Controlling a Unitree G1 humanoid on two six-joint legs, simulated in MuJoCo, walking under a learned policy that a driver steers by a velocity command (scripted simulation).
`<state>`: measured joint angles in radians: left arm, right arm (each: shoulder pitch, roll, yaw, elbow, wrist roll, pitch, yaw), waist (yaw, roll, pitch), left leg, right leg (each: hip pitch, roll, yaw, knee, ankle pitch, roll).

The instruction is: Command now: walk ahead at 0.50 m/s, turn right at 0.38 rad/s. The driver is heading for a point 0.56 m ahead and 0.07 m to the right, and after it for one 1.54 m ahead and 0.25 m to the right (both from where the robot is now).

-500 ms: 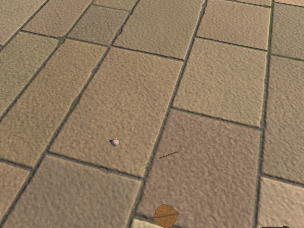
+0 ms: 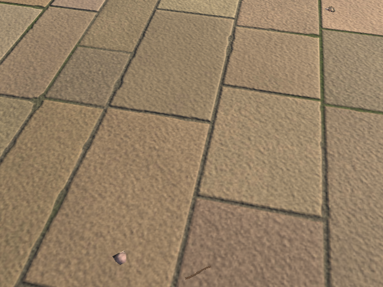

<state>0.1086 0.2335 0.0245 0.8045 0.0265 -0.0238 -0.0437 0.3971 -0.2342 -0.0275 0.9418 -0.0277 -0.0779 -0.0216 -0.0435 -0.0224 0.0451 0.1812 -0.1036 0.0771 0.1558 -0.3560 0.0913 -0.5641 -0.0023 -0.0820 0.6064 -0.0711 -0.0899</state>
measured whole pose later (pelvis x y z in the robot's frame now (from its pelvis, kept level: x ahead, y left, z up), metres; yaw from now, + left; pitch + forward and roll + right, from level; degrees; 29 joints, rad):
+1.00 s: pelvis +0.46 -0.04 +0.01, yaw -18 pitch -1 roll +1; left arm 0.17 0.21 0.00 0.91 0.02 0.00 0.02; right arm 0.32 -0.21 0.00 0.94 -0.01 -0.05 0.00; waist -0.03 -0.03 0.04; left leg -0.17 -0.06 0.06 0.41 -0.23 0.06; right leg -0.32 0.00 0.02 0.52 -0.15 -0.02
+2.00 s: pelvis +0.48 -0.07 +0.02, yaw -18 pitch -2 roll +0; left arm 0.28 0.14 -0.01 1.17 0.01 0.00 0.04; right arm 0.34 -0.13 0.02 1.16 -0.01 0.00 -0.05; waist 0.00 0.01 0.02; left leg -0.11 0.00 0.03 0.40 -0.26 0.02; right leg -0.19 0.05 0.00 0.38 -0.16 -0.05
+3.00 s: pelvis +0.59 -0.12 +0.01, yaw -18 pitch -2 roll +0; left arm 0.34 0.12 -0.01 1.13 0.01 -0.03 0.05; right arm 0.28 -0.12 0.00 1.14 0.00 -0.01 -0.05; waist 0.00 0.00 0.04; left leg -0.14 0.01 0.04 0.43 -0.26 0.00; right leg -0.05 0.04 -0.05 0.38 -0.30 -0.06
